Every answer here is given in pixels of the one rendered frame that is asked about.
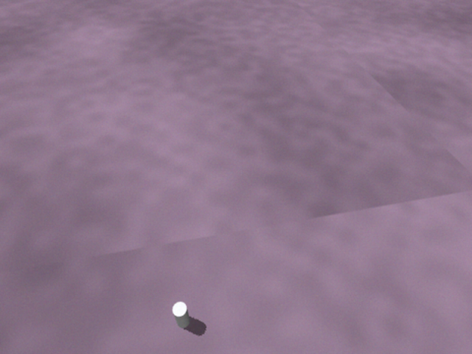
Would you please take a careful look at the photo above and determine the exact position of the can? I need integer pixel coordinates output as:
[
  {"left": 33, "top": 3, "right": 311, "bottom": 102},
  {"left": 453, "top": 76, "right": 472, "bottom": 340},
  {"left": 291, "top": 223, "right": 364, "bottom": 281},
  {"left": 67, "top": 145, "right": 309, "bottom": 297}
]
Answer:
[{"left": 173, "top": 302, "right": 190, "bottom": 328}]

